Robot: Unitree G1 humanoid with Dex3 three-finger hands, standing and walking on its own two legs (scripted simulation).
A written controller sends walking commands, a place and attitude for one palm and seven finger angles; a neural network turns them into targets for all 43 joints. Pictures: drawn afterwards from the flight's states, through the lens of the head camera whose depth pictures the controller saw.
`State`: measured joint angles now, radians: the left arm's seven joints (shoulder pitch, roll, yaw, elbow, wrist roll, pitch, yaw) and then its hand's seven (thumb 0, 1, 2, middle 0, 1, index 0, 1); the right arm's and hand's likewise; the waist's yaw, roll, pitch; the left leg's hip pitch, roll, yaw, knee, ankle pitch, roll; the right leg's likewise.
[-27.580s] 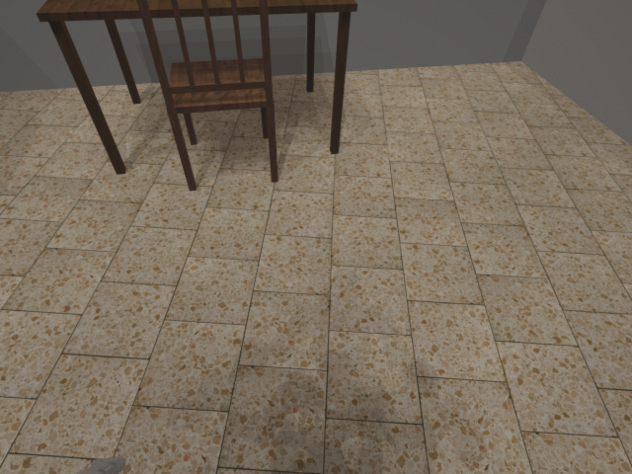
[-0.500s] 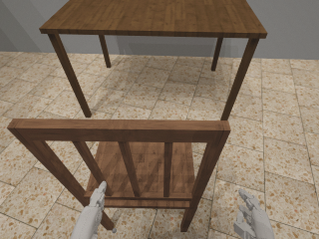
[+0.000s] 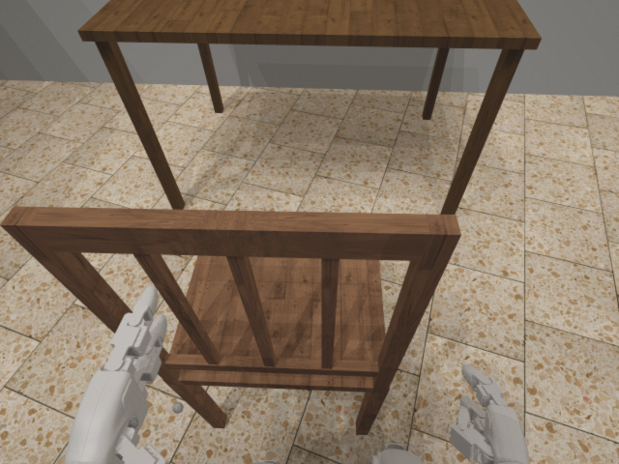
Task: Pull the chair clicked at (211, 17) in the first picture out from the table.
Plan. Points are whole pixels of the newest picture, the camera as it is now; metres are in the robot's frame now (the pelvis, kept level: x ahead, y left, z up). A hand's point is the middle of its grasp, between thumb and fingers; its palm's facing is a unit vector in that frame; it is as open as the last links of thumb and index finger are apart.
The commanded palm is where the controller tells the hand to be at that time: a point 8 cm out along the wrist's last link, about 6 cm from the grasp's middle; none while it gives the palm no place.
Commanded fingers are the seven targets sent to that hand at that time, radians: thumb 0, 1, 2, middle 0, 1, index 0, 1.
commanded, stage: draw the hand back to the body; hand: left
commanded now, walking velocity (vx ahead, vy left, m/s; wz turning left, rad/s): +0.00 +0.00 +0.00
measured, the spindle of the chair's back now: (257, 319) +0.31 +0.10 -0.01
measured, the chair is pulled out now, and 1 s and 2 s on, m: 0.61 0.61 0.61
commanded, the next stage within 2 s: step back with the hand held close in 1.16 s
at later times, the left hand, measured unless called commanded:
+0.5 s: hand (44, 339) +0.20 +0.23 +0.18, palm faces +0.38 -0.83 -0.41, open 13.4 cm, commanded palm +0.15 +0.27 +0.20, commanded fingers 0.00 0.43 0.67 -0.14 -0.20 -0.14 -0.20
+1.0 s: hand out of the picture +0.22 +0.25 +0.22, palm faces +0.47 -0.77 -0.42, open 7.6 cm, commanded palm +0.16 +0.29 +0.24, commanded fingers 0.00 0.90 0.90 -0.20 -0.30 -0.20 -0.30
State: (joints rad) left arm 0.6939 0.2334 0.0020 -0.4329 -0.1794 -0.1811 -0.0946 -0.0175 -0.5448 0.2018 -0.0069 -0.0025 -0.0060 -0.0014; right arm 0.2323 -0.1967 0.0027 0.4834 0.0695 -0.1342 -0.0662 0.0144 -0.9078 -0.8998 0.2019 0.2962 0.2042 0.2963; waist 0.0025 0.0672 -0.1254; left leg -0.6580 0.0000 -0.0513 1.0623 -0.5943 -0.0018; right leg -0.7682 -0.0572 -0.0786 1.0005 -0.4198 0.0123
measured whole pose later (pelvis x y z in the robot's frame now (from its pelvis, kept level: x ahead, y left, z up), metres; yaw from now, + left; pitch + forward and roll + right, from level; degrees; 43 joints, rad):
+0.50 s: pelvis +0.02 +0.00 +0.05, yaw +1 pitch -1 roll -1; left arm 0.60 0.32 0.19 -0.47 -0.05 0.00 0.18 -0.01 0.09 0.51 -0.10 -0.13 -0.10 -0.13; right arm 0.21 -0.21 0.03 0.56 0.03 -0.12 -0.11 0.01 -0.91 -0.90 0.20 0.30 0.20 0.30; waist 0.05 0.09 -0.04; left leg -0.18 0.00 -0.06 0.64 -0.44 0.00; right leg -0.29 -0.05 -0.10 0.61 -0.30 0.02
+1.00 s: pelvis +0.02 -0.01 +0.07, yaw -1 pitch -3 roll -1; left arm 0.49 0.33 0.34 -0.40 -0.06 -0.07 0.16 0.01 0.85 0.88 -0.20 -0.29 -0.20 -0.29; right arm 0.20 -0.23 0.00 0.65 0.03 -0.12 -0.07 0.01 -0.91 -0.90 0.20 0.30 0.20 0.30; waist 0.04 0.10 0.02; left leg -0.06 0.01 -0.03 0.47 -0.35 -0.01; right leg -0.20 -0.03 -0.07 0.48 -0.22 0.01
